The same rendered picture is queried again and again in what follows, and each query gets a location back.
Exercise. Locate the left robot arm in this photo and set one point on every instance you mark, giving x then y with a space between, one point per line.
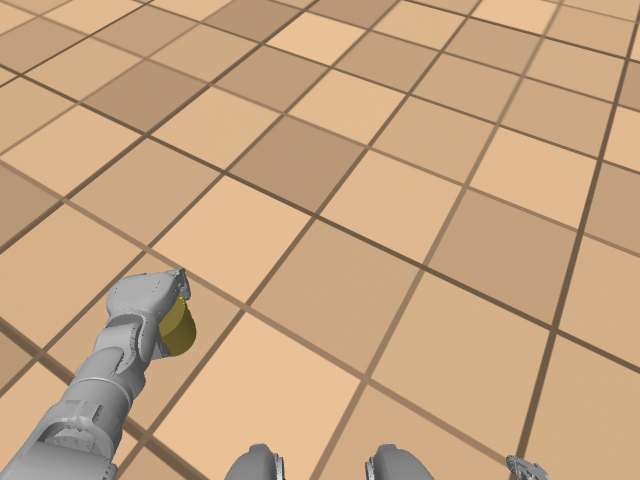
77 437

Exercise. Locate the left robot hand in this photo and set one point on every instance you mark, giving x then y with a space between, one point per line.
154 293

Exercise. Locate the right robot hand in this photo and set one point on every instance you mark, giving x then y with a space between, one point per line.
525 470

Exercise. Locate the cup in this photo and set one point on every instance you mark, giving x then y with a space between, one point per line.
178 328

